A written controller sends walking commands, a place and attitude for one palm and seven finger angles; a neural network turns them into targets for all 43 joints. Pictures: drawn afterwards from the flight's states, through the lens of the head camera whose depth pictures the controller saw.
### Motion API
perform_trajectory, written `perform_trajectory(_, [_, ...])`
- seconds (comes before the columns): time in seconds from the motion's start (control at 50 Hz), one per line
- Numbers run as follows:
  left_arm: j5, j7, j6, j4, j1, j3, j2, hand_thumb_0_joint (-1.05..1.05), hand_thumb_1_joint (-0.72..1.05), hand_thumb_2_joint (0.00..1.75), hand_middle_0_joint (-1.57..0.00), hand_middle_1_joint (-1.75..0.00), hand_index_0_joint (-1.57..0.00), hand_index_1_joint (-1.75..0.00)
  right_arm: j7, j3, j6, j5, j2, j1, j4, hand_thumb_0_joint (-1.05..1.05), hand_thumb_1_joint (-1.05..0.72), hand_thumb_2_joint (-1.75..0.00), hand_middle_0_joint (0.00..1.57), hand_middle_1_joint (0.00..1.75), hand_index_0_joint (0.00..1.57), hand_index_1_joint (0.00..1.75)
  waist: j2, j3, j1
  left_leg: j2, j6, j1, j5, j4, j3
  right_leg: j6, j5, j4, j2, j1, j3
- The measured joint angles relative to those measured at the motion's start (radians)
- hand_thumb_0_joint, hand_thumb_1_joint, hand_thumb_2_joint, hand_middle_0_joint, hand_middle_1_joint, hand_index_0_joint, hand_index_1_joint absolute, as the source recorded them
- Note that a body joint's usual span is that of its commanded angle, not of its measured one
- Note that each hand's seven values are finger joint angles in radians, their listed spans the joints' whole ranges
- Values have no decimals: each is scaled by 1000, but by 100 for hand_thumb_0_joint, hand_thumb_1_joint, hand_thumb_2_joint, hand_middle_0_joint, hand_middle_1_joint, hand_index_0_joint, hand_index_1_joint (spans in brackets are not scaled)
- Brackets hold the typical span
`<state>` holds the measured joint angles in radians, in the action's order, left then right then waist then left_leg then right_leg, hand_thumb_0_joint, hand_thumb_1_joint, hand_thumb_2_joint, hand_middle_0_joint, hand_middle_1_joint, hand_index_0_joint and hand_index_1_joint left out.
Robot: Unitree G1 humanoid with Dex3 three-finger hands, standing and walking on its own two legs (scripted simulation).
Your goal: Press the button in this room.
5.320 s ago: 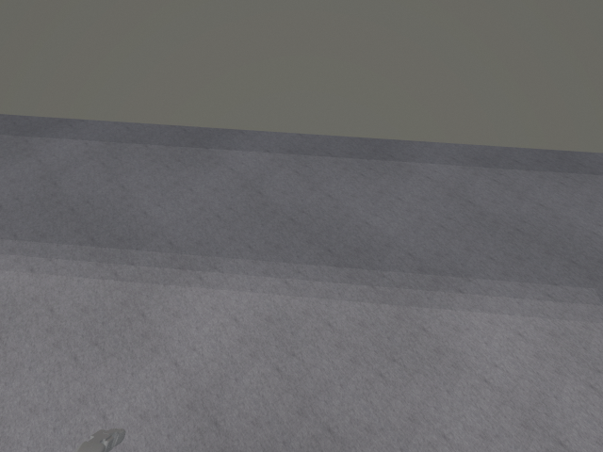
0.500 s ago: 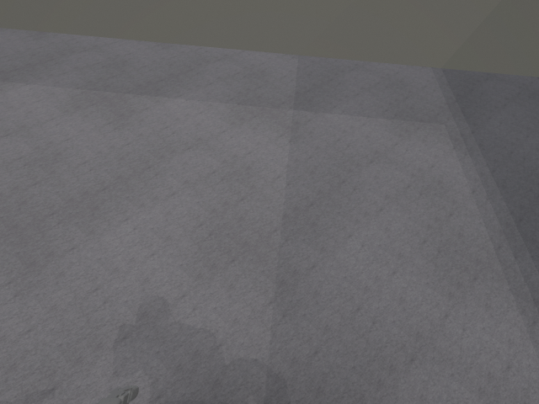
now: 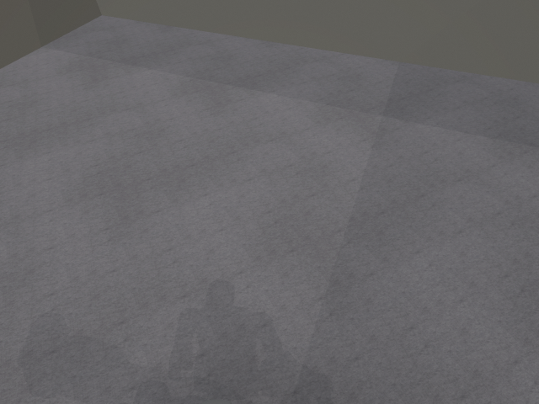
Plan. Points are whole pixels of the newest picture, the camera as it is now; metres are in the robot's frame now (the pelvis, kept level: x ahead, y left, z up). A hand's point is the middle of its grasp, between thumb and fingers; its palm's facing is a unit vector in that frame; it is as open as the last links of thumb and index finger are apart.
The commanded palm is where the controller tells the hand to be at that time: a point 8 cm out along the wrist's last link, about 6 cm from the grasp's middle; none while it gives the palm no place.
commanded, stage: turn or walk to find it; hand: left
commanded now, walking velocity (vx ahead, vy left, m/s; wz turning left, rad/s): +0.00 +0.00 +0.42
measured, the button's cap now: out of the picture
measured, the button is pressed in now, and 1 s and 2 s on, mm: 0 0 0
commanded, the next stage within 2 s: none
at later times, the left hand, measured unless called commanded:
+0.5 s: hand out of the picture +0.02 +0.27 -0.16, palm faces +0.21 -0.94 -0.26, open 7.4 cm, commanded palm none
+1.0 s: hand out of the picture -0.06 +0.19 -0.15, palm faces +0.43 -0.86 -0.27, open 7.3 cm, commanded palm none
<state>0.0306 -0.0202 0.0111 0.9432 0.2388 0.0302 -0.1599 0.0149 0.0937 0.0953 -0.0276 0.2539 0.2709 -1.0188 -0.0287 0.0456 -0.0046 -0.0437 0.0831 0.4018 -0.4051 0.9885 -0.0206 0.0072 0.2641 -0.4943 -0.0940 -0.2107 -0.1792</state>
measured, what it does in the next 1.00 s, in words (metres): steps on the spot, turning left: left foot, then right foot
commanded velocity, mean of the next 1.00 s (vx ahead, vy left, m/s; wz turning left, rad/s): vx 0.00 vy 0.00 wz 0.42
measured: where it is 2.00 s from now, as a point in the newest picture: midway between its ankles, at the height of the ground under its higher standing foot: outside the picture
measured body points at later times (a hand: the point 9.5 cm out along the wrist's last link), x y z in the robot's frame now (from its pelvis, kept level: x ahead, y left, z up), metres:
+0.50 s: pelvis -0.02 +0.05 +0.00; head +0.00 +0.06 +0.45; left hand +0.01 +0.32 -0.14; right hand +0.09 -0.17 -0.14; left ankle -0.03 +0.14 -0.74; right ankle -0.01 -0.10 -0.68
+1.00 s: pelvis -0.04 -0.01 +0.00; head +0.00 -0.03 +0.45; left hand -0.08 +0.23 -0.13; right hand +0.08 -0.25 -0.17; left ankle -0.15 +0.13 -0.65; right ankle -0.01 -0.09 -0.74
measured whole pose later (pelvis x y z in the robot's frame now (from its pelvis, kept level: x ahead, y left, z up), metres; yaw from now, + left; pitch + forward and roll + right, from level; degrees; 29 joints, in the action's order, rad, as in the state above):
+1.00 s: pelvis -0.04 -0.01 +0.00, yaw +25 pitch -1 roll +2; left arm 0.02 -0.02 0.00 0.94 0.24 0.03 -0.15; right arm 0.01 0.09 0.10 -0.03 0.26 0.28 -1.03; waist -0.05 0.05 -0.01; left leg -0.04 0.09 0.44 -0.35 1.12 -0.05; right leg 0.05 0.27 -0.48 -0.07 -0.20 -0.21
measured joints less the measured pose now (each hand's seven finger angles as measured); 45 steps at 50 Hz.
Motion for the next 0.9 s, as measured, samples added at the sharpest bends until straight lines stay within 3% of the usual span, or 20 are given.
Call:
perform_trajectory(0.06, [6, 4, 2, 11, 15, 7, -19, 1, 90, 90, -20, -30, -20, -30, -2, -10, -12, 8, -7, -43, 13, 1, -91, -90, 20, 30, 19, 29, 26, 16, 23, 1, -9, -72, -43, -173, 36, -18, 11, -37, -29, -26, -16])
perform_trajectory(0.12, [0, 6, 10, 27, 32, 16, -45, 1, 90, 90, -20, -30, -20, -30, -3, -20, -38, 14, -10, -80, 40, 1, -91, -90, 20, 30, 19, 29, 44, 24, 31, 13, -28, -160, 77, -397, 66, -48, 40, -109, -59, -62, -36])
perform_trajectory(0.14, [-5, 6, 19, 34, 34, 22, -61, 1, 90, 90, -20, -30, -20, -30, -4, -22, -49, 12, -21, -96, 43, 1, -91, -90, 20, 30, 19, 29, 68, 30, 35, 31, -53, -161, 91, -405, 74, -55, 60, -160, -75, -85, -17])
perform_trajectory(0.2, [-6, 0, 55, 57, 43, 32, -93, 1, 90, 90, -20, -30, -20, -30, -6, -37, -66, 7, -46, -121, 60, 0, -91, -90, 20, 30, 19, 30, 89, 23, 45, 41, -110, -163, 65, -399, 75, -68, 228, -385, -38, -168, 67])
perform_trajectory(0.3, [-8, 9, 56, 63, 14, 37, -110, 1, 91, 90, -20, -30, -20, -30, -23, -57, -79, 6, -66, -123, 73, 0, -90, -90, 20, 30, 20, 30, 69, 13, 37, 51, -127, -201, 126, -501, 35, -86, 164, -582, 1, -239, 120])
perform_trajectory(0.4, [-10, 9, 45, 32, -34, 33, -102, 1, 91, 90, -20, -30, -20, -30, -24, -61, -81, 8, -72, -107, 70, 0, -90, -90, 20, 30, 20, 30, 55, 16, 29, 78, -136, -215, 169, -555, 3, -106, 126, -573, 8, -245, 152])
perform_trajectory(0.52, [-14, 6, 45, -1, -92, 24, -78, 1, 91, 90, -20, -30, -20, -30, -21, -52, -68, 1, -71, -65, 61, 0, -90, -90, 21, 30, 20, 30, 31, 17, -5, 104, -130, -194, 187, -553, -38, -104, 165, -440, 29, -200, 166])
perform_trajectory(0.6, [-19, 5, 36, -25, -125, 16, -55, 1, 91, 90, -20, -30, -20, -30, -19, -43, -57, -3, -59, -34, 50, 0, -90, -90, 21, 30, 20, 30, 8, 19, -29, 114, -111, -161, 191, -527, -71, -88, 167, -288, 56, -141, 166])
perform_trajectory(0.64, [-22, 5, 24, -38, -132, 11, -44, 1, 91, 90, -20, -30, -20, -30, -18, -36, -51, -2, -50, -18, 44, 0, -90, -90, 21, 30, 20, 30, -4, 16, -34, 120, -97, -135, 185, -499, -86, -80, 99, -162, 67, -89, 160])
perform_trajectory(0.66, [-21, 5, 15, -45, -130, 8, -41, 1, 91, 90, -20, -30, -20, -30, -17, -33, -48, 1, -46, -9, 42, 0, -90, -90, 21, 30, 20, 30, -5, 11, -33, 126, -87, -118, 176, -475, -92, -66, 47, -81, 68, -56, 155])
perform_trajectory(0.68, [-17, 3, 6, -45, -131, 6, -30, 1, 91, 90, -20, -30, -20, -30, -16, -28, -45, 5, -38, -6, 36, 0, -90, -90, 21, 30, 20, 30, -24, 15, -33, 118, -82, -97, 145, -430, -99, -30, 28, -65, 78, -49, 142])
perform_trajectory(0.74, [-12, 2, 0, -50, -111, -8, -9, 1, 90, 90, -20, -30, -20, -30, -14, -11, -25, 3, -21, 8, 25, 1, -90, -90, 20, 30, 20, 30, -39, 11, -41, 122, -61, 2, -26, -143, -77, 30, 40, -68, 64, -36, 101])
perform_trajectory(0.82, [-14, 1, 4, -38, -70, -11, 9, 1, 90, 90, -20, -30, -20, -30, -2, 3, -11, -3, 0, 18, 11, 1, -91, -90, 20, 30, 19, 30, -41, -1, -37, 81, -37, 82, 37, 141, -44, 36, 16, -9, 47, 1, 64])
perform_trajectory(0.9, [-14, 1, -1, -21, -40, -11, 16, 1, 90, 90, -20, -30, -20, -30, 0, 5, -8, -3, 9, 24, 2, 1, -91, -90, 20, 30, 19, 30, -37, -1, -33, 35, -10, 86, 91, 204, -42, 40, 4, 19, 36, 17, 20])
